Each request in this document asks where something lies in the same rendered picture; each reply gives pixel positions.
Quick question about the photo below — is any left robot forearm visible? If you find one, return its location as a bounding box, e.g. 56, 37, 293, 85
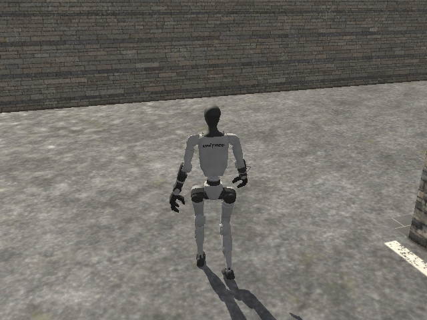
172, 162, 187, 195

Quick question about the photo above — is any robot right upper arm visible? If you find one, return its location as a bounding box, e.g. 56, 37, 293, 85
226, 133, 245, 169

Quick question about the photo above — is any robot left upper arm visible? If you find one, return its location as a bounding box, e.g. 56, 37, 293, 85
181, 135, 199, 173

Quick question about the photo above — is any right robot forearm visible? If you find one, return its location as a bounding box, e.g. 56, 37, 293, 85
238, 159, 247, 179

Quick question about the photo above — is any robot right hand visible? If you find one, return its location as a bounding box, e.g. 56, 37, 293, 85
232, 176, 248, 188

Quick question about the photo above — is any robot torso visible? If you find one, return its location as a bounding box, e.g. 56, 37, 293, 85
198, 131, 229, 200

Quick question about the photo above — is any robot left hand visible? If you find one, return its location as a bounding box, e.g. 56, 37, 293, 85
169, 193, 185, 213

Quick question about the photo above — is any left robot shin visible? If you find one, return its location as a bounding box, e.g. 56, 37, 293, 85
194, 215, 204, 258

